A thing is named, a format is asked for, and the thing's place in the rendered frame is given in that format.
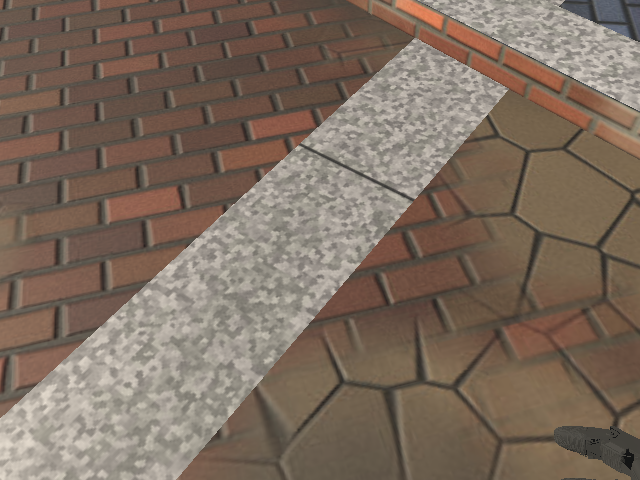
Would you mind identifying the right robot hand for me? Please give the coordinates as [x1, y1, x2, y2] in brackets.
[554, 426, 640, 480]

